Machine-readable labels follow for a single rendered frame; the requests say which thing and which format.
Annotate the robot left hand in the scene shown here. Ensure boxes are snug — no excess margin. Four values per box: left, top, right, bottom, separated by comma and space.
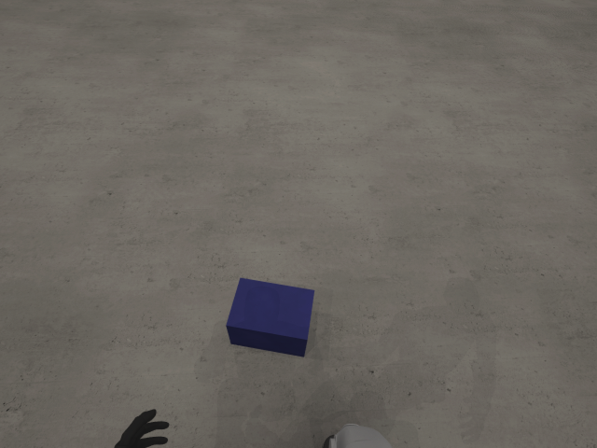
114, 409, 169, 448

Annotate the right robot thigh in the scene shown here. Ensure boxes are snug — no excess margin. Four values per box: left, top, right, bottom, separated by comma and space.
329, 426, 393, 448

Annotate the carton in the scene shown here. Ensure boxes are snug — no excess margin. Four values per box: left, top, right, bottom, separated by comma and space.
226, 278, 314, 357

